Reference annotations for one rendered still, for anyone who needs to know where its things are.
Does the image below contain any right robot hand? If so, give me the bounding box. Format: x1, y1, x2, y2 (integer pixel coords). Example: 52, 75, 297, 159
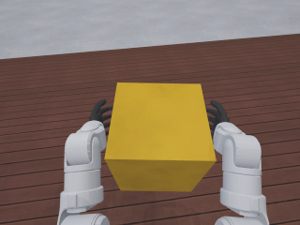
205, 100, 230, 140

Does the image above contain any left robot hand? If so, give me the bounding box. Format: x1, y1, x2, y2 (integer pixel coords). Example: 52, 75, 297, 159
89, 98, 113, 136

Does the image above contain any carton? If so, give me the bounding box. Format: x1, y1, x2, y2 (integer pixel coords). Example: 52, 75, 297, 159
104, 82, 217, 192

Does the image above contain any robot left upper arm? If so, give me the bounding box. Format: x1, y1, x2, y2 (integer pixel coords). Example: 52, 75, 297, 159
61, 213, 110, 225

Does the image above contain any robot right forearm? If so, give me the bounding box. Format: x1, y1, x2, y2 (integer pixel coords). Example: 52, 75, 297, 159
213, 122, 270, 225

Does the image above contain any robot left forearm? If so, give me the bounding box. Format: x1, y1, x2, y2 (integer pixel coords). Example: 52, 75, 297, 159
57, 120, 107, 225

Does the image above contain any robot right upper arm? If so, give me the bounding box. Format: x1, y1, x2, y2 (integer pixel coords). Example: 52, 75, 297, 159
215, 216, 263, 225

